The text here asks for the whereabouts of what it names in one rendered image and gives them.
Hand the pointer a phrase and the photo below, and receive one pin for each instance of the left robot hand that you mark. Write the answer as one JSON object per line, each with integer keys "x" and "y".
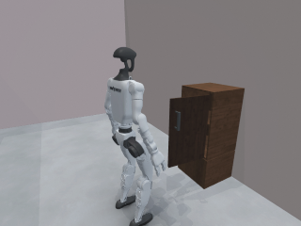
{"x": 114, "y": 130}

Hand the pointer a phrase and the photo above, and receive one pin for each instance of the robot right thigh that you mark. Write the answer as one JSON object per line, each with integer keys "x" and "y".
{"x": 138, "y": 150}

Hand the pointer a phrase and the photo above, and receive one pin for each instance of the right robot upper arm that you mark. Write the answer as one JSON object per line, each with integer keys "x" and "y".
{"x": 136, "y": 90}

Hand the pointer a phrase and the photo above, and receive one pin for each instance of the right robot forearm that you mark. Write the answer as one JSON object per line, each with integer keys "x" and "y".
{"x": 145, "y": 133}

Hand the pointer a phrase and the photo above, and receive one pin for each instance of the left robot forearm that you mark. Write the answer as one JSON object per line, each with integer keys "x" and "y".
{"x": 111, "y": 118}

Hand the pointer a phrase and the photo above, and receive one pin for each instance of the left robot upper arm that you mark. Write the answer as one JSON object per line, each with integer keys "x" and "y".
{"x": 107, "y": 102}

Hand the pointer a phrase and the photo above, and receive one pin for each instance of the robot left shin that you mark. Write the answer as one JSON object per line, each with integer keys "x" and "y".
{"x": 126, "y": 183}

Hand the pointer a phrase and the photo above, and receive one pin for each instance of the handle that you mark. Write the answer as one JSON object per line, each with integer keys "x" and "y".
{"x": 178, "y": 128}

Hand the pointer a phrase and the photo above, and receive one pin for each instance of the cupboard door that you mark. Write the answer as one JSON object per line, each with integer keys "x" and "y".
{"x": 188, "y": 144}

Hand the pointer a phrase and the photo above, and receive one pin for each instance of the right robot hand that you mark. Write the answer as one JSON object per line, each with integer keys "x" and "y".
{"x": 157, "y": 159}

